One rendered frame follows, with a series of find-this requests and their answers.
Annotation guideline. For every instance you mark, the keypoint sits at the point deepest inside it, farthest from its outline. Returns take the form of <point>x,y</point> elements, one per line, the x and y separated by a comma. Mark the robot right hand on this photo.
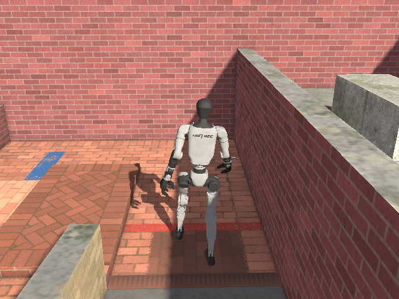
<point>226,170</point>

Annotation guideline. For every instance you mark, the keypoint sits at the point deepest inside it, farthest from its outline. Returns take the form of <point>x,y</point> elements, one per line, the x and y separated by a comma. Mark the robot right forearm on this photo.
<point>227,161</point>

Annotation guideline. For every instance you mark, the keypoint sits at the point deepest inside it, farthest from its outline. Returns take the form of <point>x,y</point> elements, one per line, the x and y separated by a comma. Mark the left robot upper arm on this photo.
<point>180,139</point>

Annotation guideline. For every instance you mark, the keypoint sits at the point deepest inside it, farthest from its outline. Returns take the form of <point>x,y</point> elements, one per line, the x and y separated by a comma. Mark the robot left forearm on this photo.
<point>170,168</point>

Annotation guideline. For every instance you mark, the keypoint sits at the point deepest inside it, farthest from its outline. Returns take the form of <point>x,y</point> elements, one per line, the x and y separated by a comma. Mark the robot head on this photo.
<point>203,108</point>

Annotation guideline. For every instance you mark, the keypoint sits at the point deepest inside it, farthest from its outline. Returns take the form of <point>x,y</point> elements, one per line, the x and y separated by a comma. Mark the right robot upper arm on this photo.
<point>223,140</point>

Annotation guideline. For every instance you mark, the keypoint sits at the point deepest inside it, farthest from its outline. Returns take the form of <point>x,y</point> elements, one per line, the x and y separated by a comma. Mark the left robot foot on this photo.
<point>179,235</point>

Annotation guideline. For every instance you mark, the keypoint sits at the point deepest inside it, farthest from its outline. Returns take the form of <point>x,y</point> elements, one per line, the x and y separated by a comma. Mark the robot left hand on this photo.
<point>163,184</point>

